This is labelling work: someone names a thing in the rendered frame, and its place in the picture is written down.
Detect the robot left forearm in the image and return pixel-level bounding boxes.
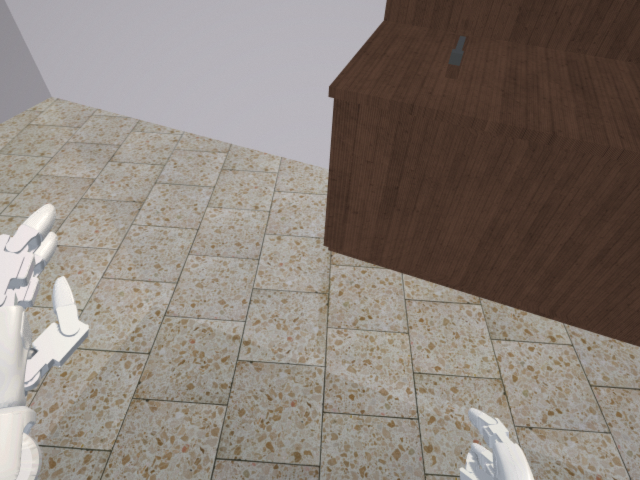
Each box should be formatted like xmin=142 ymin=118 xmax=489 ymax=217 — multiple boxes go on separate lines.
xmin=0 ymin=406 xmax=42 ymax=480

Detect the tap lever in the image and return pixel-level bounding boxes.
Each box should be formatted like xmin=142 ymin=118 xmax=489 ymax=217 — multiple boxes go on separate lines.
xmin=448 ymin=36 xmax=466 ymax=66

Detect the right robot hand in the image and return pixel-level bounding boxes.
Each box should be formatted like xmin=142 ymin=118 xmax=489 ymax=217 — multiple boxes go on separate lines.
xmin=460 ymin=408 xmax=534 ymax=480

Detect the counter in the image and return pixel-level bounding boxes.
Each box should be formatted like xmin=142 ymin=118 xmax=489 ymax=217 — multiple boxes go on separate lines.
xmin=324 ymin=0 xmax=640 ymax=347

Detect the left robot hand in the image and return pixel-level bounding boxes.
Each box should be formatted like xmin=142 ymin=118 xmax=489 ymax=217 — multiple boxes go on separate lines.
xmin=0 ymin=203 xmax=89 ymax=409

